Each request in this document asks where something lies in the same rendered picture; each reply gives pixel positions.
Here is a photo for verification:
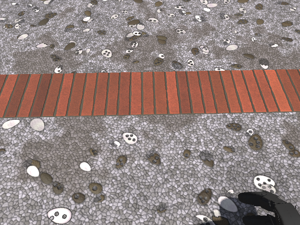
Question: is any robot right hand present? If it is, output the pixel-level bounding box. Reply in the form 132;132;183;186
238;190;300;225

